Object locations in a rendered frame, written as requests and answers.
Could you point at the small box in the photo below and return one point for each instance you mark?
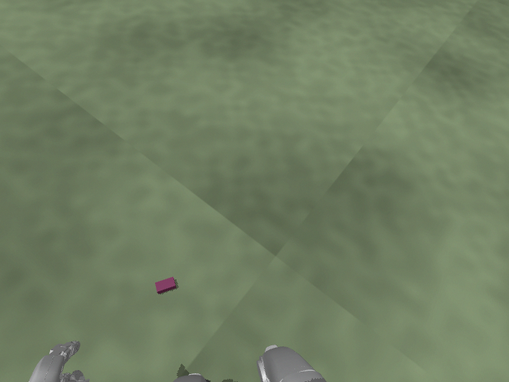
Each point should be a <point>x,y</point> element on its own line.
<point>165,285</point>

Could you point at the left robot hand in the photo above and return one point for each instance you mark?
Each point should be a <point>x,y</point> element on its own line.
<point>50,367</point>

